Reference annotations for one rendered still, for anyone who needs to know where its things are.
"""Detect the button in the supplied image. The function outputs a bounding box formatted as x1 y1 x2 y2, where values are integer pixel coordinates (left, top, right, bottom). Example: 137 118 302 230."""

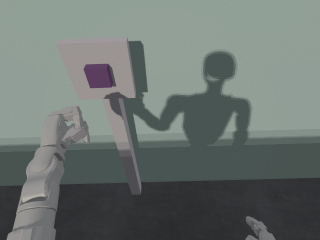
83 63 113 89

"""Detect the panel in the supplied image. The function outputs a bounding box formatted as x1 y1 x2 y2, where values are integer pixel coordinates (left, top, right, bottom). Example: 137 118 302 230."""
56 37 142 195

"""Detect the left robot hand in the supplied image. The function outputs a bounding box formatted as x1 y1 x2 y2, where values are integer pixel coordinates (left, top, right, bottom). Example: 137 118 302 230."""
40 104 90 154

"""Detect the robot left forearm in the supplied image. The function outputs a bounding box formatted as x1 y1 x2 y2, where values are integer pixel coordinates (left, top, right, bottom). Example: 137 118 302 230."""
6 146 65 240

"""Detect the right robot hand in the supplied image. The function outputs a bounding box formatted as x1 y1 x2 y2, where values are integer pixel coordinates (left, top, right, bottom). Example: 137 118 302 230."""
245 216 276 240

